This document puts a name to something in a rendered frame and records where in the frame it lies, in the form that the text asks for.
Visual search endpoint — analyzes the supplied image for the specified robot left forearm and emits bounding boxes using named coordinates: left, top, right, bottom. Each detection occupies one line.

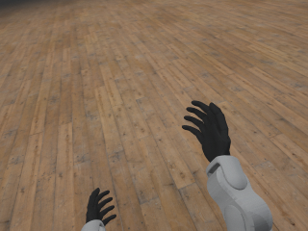
left=81, top=219, right=106, bottom=231

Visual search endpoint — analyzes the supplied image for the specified robot right forearm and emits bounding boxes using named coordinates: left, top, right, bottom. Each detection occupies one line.
left=205, top=155, right=273, bottom=231

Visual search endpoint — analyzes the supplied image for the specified robot right hand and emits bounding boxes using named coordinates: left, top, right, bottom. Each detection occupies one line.
left=182, top=100, right=231, bottom=163

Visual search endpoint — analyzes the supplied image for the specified robot left hand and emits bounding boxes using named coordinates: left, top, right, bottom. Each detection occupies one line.
left=86, top=188, right=116, bottom=226

